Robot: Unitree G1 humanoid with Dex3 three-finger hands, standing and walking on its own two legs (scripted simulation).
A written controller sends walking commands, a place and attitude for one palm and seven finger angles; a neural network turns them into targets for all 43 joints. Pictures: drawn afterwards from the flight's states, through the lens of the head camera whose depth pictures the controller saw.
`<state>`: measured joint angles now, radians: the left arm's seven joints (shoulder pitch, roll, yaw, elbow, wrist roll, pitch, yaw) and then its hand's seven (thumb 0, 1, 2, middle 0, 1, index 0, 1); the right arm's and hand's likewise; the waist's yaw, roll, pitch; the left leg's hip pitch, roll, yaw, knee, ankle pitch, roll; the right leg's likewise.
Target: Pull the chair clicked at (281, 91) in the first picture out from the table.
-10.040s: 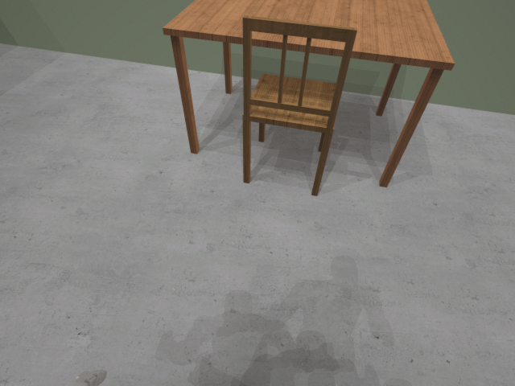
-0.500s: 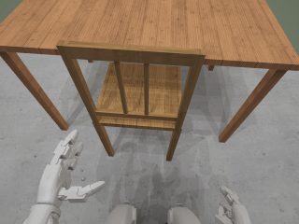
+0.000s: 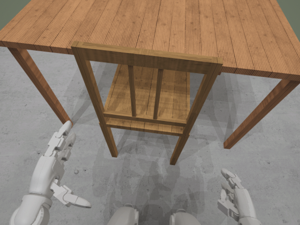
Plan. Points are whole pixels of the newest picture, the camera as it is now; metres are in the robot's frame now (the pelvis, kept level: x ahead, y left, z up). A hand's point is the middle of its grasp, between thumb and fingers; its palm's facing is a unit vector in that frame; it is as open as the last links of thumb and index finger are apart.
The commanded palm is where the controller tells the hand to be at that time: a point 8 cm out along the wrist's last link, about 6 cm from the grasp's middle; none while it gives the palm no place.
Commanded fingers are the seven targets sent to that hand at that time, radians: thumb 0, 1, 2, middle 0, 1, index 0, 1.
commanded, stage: raise the hand toward the chair's back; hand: left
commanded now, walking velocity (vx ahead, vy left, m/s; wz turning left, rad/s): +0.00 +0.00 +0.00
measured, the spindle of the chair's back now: (132, 93) +0.53 +0.09 -0.03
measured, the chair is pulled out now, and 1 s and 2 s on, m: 0.00 0.00 0.00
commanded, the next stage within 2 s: aim the fingers beside a spindle in 0.70 s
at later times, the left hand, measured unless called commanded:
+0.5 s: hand (69, 164) +0.25 +0.20 +0.05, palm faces -0.06 -1.00 -0.06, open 16.9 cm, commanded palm +0.23 +0.26 +0.04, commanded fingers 0.00 -0.50 0.30 -0.06 -0.08 -0.06 -0.08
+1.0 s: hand (82, 167) +0.25 +0.18 +0.03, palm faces -0.09 -0.99 -0.04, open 16.9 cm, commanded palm +0.24 +0.24 +0.04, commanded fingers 0.00 -0.50 0.30 -0.06 -0.08 -0.06 -0.08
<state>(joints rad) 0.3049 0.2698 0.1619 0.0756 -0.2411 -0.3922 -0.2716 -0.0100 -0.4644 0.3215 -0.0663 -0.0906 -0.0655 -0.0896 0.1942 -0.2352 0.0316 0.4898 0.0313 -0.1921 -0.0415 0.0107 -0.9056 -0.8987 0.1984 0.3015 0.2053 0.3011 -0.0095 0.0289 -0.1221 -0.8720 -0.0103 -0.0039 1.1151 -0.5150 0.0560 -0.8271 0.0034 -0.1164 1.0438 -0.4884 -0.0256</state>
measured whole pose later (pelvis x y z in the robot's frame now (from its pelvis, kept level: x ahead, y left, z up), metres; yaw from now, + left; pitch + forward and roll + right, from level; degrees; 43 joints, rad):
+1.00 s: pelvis -0.01 -0.01 +0.00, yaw +0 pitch +15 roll -3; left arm 0.21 0.26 0.16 0.16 -0.27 -0.40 -0.33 -0.01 -0.50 0.30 -0.06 -0.08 -0.06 -0.08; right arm 0.23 -0.26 0.03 0.53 0.03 -0.23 -0.04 0.01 -0.91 -0.90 0.20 0.30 0.21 0.30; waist -0.02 0.04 -0.11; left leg -0.87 -0.01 -0.01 1.10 -0.50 0.05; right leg -0.83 0.00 -0.12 1.04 -0.48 -0.03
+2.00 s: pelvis -0.01 -0.01 -0.03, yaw -1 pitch +21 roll -1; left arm -0.22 0.17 0.07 0.45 -0.13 -0.44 -0.10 -0.02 -0.50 0.31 -0.07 -0.09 -0.06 -0.08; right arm 0.22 -0.25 0.00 0.56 0.00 -0.08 0.01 0.01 -0.91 -0.90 0.20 0.30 0.20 0.30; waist -0.05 0.03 -0.13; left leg -1.05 0.00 0.02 1.22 -0.54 0.04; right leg -1.03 0.00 -0.09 1.19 -0.53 -0.05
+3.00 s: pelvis -0.01 -0.01 -0.03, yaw -1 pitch +23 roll -1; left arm -0.31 0.17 0.07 0.58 -0.12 -0.49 -0.05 -0.01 -0.50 0.31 -0.06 -0.08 -0.06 -0.08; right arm 0.24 -0.24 0.01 0.56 0.01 0.00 0.03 0.01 -0.91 -0.90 0.20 0.30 0.20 0.30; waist -0.05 0.04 -0.14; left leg -1.09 0.00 0.03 1.24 -0.54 0.05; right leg -1.08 0.00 -0.08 1.21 -0.53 -0.04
